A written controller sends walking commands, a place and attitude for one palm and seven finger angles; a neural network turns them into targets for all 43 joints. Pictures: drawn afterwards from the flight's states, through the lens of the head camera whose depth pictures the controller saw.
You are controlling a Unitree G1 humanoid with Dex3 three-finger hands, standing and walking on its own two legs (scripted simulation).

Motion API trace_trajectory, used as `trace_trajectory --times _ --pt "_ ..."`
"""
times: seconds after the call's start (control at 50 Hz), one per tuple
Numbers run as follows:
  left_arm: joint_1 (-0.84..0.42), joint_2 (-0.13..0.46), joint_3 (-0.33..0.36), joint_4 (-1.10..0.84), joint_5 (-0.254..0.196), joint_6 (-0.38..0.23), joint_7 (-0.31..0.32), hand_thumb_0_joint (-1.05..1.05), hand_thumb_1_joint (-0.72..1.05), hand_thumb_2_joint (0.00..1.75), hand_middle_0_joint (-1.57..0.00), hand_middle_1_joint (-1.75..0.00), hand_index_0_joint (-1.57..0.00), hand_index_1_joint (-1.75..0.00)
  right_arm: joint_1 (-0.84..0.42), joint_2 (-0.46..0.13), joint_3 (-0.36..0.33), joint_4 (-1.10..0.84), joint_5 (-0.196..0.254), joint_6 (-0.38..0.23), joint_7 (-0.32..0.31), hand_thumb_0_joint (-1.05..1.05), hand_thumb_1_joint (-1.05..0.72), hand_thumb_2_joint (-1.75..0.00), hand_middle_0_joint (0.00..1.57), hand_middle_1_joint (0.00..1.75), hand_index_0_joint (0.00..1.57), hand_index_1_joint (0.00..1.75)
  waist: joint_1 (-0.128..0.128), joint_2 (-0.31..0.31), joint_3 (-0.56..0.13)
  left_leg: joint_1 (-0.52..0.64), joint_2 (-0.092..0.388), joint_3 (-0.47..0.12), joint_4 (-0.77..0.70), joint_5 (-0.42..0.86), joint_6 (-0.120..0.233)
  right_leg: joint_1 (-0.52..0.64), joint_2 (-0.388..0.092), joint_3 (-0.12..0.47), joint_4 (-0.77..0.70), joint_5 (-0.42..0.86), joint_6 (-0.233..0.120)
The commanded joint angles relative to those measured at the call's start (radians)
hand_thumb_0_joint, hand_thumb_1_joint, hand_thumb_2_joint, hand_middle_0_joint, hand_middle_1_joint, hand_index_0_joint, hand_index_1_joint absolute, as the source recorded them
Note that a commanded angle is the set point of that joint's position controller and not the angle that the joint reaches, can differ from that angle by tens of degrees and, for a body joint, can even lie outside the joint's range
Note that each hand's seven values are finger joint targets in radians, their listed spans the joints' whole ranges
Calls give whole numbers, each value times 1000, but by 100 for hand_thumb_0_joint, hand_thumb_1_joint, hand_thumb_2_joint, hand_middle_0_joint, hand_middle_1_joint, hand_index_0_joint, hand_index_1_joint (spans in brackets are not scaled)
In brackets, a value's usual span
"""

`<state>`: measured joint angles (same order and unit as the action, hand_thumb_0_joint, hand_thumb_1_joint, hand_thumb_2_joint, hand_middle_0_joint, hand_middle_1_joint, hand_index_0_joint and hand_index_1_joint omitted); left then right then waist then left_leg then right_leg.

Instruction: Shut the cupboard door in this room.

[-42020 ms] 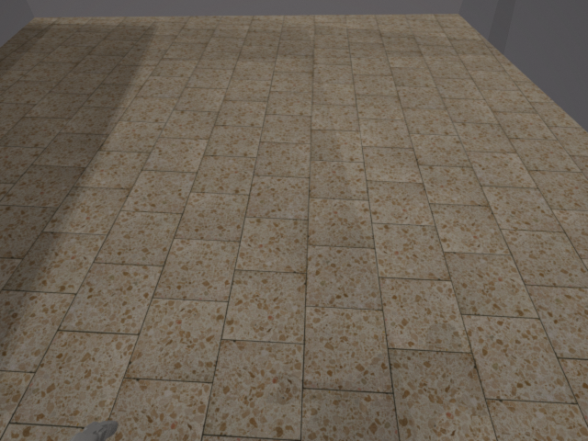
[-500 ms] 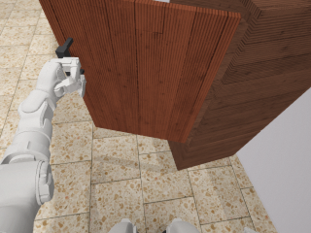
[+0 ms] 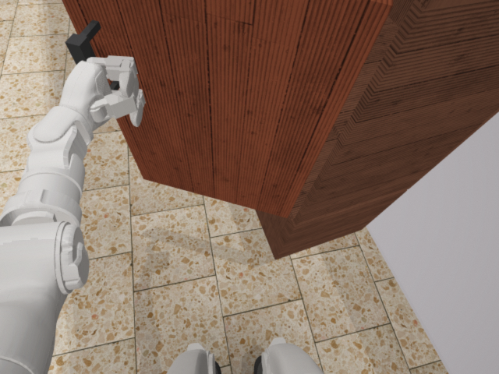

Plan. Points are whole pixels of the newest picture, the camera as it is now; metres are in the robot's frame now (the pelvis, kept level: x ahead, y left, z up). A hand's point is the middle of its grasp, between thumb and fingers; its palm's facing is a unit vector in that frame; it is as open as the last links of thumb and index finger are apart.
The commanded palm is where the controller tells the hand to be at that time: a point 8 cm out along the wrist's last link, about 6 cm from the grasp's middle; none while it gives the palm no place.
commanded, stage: push the door shut along its arc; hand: left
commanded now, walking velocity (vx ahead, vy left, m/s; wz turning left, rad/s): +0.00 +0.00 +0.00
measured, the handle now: (99, 67) +0.58 +0.19 +0.10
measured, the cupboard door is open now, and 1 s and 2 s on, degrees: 56 49 49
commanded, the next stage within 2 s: pull the fist back off the door in 0.42 s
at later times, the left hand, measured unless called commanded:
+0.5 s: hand (159, 79) +0.55 +0.10 +0.11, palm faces -0.41 -0.91 +0.01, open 3.0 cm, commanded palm +0.56 +0.13 +0.11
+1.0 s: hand (168, 86) +0.53 +0.08 +0.11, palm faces +0.07 -1.00 -0.01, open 3.1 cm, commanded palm +0.48 +0.14 +0.11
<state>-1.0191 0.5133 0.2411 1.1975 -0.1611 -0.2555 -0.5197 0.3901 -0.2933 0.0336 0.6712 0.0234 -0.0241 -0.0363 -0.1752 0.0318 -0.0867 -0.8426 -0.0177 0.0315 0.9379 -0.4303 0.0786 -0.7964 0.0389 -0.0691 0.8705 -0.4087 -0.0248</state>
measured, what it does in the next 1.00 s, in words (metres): stands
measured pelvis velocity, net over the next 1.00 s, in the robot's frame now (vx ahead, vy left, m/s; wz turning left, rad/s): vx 0.01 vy -0.03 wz -0.03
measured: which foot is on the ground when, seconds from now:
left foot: down 0.00-1.00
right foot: down 0.00-1.00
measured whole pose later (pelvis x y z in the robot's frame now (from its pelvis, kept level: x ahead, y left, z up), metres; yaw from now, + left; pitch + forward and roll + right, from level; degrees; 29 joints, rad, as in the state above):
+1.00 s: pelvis +0.01 -0.03 +0.01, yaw -2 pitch +18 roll -1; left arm -0.95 0.34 0.35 1.20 -0.04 -0.38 0.01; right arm 0.45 -0.25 0.02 0.64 -0.02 0.02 0.07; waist -0.18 0.05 -0.12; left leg -0.77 0.02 0.05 0.88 -0.43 0.04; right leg -0.75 0.07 -0.04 0.84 -0.40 -0.06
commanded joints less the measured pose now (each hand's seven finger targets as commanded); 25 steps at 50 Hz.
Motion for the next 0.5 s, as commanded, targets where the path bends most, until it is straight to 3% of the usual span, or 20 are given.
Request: trace_trajectory --times 0.0,0.06,0.12,0.2,0.22,0.24,0.3,0.36,0.44,0.46,0.48 --pt "-551 208 49 -185 -4 -60 6 0 90 90 -130 -150 -130 -150 155 -197 -67 -49 -6 -24 -12 0 -90 -90 20 30 20 30 -50 99 -466 516 40 -154 -67 457 -48 -37 15 30 -78 268 -16" --pt "-586 174 27 -191 -5 -67 3 0 90 90 -130 -150 -130 -150 159 -194 -67 -51 -7 -25 -12 0 -90 -90 20 30 20 30 -57 129 -496 548 40 -158 -50 525 -49 -63 19 25 -60 285 -18" --pt "-587 235 63 -133 11 -45 3 0 90 90 -130 -150 -130 -150 168 -199 -65 -47 -12 -19 -13 0 -90 -90 20 30 20 30 -63 79 -478 477 38 -145 -42 466 -42 -30 21 31 -61 287 -14" --pt "-616 264 76 -160 22 -51 -2 0 90 90 -130 -150 -130 -150 174 -198 -65 -57 -14 -16 -13 0 -90 -90 20 30 20 30 -58 116 -522 484 39 -141 -24 504 -45 -26 22 34 -43 316 -14" --pt "-601 236 57 -147 25 -43 -3 0 90 90 -130 -150 -130 -150 171 -194 -65 -57 -15 -15 -11 0 -90 -90 20 30 20 30 -62 103 -524 475 36 -133 -20 498 -39 -17 26 35 -47 324 -13" --pt "-602 268 80 -142 29 -41 -5 0 90 90 -130 -150 -130 -150 180 -198 -67 -58 -15 -13 -12 0 -90 -90 20 30 20 30 -61 95 -524 460 37 -132 -17 495 -39 -7 25 38 -44 332 -13" --pt "-659 211 26 -153 22 -33 -18 0 90 90 -130 -150 -130 -150 182 -196 -68 -51 -13 -10 -15 0 -90 -90 20 30 20 30 -83 100 -512 472 39 -133 -10 506 -37 -42 29 33 -44 330 -9" --pt "-701 195 12 -144 12 -23 -21 0 90 90 -130 -150 -130 -150 191 -199 -66 -34 -13 -10 -19 0 -90 -90 20 30 20 30 -95 122 -520 481 34 -129 5 525 -32 -64 34 28 -36 337 -15" --pt "-744 179 -13 -101 20 3 -22 0 90 90 -130 -150 -130 -150 191 -201 -66 -6 -18 -16 -23 0 -90 -90 20 30 20 30 -116 102 -489 436 34 -124 19 459 -28 -83 34 30 -42 307 -10" --pt "-777 164 -22 -122 9 -3 -24 0 90 90 -130 -150 -130 -150 197 -201 -65 2 -17 -20 -25 0 -90 -90 20 30 20 30 -122 125 -514 462 31 -122 27 496 -24 -92 37 23 -31 323 -14" --pt "-770 173 -25 -115 19 1 -24 0 90 90 -130 -150 -130 -150 189 -200 -64 6 -20 -19 -22 0 -90 -90 20 30 20 30 -111 151 -525 474 33 -126 32 504 -30 -101 38 23 -26 316 -16"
